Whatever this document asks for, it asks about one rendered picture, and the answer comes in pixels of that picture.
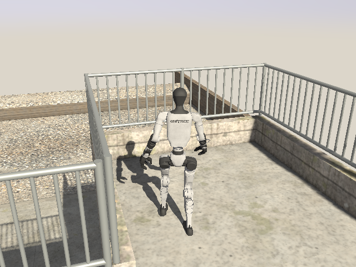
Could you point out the left robot forearm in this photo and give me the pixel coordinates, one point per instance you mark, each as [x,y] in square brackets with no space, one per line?
[149,147]

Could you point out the right robot forearm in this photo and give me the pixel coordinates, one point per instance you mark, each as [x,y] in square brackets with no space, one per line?
[203,144]

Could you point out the robot head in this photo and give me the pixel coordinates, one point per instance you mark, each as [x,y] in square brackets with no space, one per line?
[179,96]

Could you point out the left robot upper arm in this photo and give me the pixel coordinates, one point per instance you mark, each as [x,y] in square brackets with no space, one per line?
[162,116]

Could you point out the right robot shin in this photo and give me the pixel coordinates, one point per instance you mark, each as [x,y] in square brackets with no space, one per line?
[189,205]

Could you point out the right robot upper arm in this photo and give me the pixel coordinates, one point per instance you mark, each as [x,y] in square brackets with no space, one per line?
[198,125]

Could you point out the robot right hand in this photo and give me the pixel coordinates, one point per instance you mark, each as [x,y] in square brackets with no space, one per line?
[202,152]

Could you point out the robot left hand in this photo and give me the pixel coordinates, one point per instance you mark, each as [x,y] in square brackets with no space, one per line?
[142,161]

